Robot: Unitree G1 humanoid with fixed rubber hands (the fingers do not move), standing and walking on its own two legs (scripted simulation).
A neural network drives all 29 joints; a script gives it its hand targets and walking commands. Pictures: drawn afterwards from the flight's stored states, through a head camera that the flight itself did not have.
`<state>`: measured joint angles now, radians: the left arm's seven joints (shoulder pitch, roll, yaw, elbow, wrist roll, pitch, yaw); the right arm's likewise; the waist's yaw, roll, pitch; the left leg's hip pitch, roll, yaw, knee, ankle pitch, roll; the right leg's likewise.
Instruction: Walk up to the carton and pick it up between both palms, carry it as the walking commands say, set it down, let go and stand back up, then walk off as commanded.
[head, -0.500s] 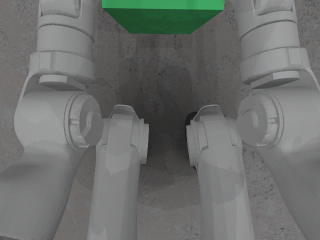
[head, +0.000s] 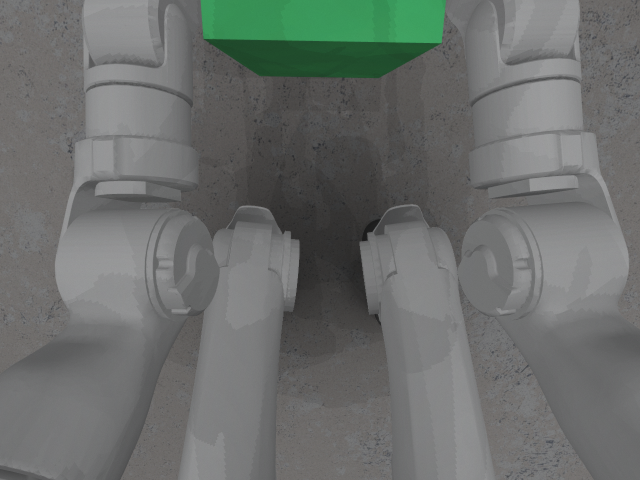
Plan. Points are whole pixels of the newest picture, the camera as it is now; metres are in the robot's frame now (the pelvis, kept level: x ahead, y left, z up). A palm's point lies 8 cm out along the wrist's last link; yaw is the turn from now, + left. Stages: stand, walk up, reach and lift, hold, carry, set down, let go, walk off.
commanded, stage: reach and lift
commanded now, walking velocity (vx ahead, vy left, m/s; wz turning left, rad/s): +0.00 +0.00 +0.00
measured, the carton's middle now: out of the picture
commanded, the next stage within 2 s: none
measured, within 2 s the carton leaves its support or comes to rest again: neither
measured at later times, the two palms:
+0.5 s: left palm out of the picture +0.54 +0.12 -0.07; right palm out of the picture +0.54 -0.12 -0.06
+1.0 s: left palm out of the picture +0.52 +0.12 +0.01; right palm out of the picture +0.51 -0.12 +0.00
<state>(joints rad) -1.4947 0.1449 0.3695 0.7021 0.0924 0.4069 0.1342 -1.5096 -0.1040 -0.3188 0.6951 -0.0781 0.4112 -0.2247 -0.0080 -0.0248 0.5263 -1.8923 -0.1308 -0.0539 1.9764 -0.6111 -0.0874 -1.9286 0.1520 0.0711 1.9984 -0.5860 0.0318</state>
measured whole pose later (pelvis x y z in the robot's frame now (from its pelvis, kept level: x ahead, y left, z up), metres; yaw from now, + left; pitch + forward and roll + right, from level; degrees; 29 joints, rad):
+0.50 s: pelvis -0.03 +0.01 +0.04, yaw -1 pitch +26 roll +1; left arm -1.48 0.10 0.42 0.66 0.14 0.45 0.13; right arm -1.50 -0.06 -0.40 0.67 -0.13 0.44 -0.19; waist 0.00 -0.02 0.53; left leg -1.77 -0.14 -0.08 1.83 -0.52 -0.08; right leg -1.79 0.16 0.08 1.84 -0.50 0.05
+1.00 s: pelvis -0.03 +0.00 +0.09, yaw -1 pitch +21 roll +2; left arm -1.39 0.09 0.41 0.64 0.12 0.48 0.11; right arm -1.39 -0.01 -0.42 0.61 -0.15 0.46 -0.20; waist 0.01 -0.03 0.52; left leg -1.55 -0.13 -0.09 1.66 -0.48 -0.09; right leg -1.58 0.16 0.10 1.67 -0.45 0.04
